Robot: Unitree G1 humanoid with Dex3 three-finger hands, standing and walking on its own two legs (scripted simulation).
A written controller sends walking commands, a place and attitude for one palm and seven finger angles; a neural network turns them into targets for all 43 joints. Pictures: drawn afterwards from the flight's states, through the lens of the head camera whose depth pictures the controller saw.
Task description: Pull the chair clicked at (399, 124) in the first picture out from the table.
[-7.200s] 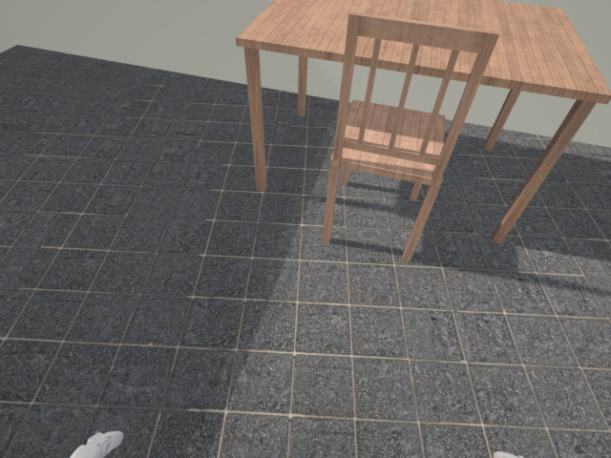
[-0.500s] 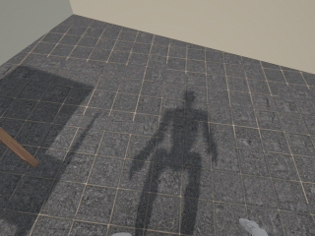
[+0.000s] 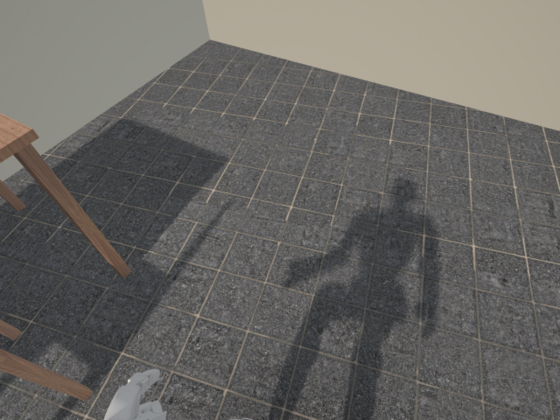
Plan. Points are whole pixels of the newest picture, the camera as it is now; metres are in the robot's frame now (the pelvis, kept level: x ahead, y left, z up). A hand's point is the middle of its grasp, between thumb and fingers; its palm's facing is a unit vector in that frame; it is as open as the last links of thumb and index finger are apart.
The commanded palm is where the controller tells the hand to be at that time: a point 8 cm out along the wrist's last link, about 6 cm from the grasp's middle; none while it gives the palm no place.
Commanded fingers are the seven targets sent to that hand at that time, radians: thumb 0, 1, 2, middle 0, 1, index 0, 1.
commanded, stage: turn to face it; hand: left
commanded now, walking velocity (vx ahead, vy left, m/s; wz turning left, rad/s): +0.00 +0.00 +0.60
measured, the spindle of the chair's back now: out of the picture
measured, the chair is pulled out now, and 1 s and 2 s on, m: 0.00 0.00 0.00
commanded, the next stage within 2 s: take the last steps up to it in 1.54 s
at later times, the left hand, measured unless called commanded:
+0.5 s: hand out of the picture -0.07 +0.25 -0.18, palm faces +0.38 -0.89 -0.26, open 7.3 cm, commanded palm none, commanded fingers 0.00 0.90 0.90 -0.20 -0.30 -0.20 -0.30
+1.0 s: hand out of the picture -0.03 +0.24 -0.13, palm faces +0.56 -0.77 -0.30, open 7.3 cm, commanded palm none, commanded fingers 0.00 0.90 0.90 -0.20 -0.30 -0.20 -0.30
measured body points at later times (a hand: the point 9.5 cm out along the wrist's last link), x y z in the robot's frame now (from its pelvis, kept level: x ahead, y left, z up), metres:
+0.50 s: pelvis -0.03 +0.03 -0.01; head +0.00 +0.07 +0.44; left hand -0.09 +0.30 -0.16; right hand +0.18 -0.18 -0.12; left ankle -0.06 +0.13 -0.73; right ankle +0.00 -0.12 -0.71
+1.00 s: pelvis -0.02 +0.00 +0.00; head +0.02 -0.01 +0.45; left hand -0.06 +0.28 -0.11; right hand +0.17 -0.18 -0.16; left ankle -0.06 +0.13 -0.71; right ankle +0.03 -0.09 -0.73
